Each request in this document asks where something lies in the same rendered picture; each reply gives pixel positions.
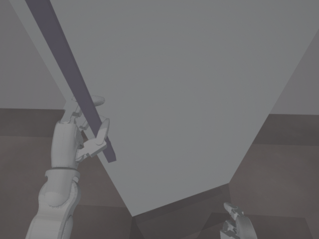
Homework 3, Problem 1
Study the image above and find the fridge door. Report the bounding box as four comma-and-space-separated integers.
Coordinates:
9, 0, 319, 217

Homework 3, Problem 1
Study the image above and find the left robot forearm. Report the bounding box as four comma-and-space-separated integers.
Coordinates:
25, 167, 81, 239

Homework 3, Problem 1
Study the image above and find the handle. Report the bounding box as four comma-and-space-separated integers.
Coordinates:
25, 0, 116, 163

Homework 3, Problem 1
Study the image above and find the right robot hand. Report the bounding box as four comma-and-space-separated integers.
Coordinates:
220, 202, 257, 239

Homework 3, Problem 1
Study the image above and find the left robot hand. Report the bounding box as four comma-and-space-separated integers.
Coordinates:
51, 93, 110, 170

